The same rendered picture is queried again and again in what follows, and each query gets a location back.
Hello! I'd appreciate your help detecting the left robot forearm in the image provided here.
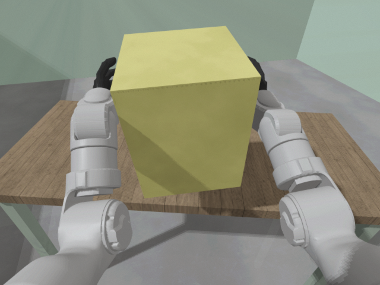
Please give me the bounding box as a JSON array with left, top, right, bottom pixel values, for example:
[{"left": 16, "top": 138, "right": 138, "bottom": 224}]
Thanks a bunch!
[{"left": 58, "top": 87, "right": 121, "bottom": 246}]

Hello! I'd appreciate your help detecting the left robot upper arm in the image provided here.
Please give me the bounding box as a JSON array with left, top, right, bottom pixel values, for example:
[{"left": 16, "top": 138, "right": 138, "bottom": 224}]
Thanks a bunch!
[{"left": 4, "top": 199, "right": 132, "bottom": 285}]

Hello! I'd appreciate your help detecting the carton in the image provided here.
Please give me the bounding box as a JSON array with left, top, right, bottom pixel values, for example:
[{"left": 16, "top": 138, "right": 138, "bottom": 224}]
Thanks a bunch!
[{"left": 110, "top": 26, "right": 261, "bottom": 198}]

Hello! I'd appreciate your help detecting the table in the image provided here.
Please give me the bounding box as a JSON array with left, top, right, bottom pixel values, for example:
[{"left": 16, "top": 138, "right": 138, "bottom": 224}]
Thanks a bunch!
[{"left": 0, "top": 100, "right": 380, "bottom": 285}]

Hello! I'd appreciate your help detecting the right robot forearm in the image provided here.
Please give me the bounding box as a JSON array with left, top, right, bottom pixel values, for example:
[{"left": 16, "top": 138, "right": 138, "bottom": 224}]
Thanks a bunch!
[{"left": 252, "top": 90, "right": 355, "bottom": 232}]

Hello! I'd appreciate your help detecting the right robot upper arm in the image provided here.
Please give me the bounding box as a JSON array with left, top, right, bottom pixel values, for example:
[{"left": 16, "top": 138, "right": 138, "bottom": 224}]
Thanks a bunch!
[{"left": 279, "top": 186, "right": 380, "bottom": 285}]

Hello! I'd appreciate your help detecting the left robot hand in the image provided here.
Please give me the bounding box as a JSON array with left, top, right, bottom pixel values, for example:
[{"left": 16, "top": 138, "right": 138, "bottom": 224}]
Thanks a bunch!
[{"left": 93, "top": 57, "right": 116, "bottom": 90}]

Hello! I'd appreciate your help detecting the right robot hand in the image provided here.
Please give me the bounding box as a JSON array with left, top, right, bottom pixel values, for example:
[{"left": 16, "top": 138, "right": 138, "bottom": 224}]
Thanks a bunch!
[{"left": 248, "top": 56, "right": 267, "bottom": 90}]

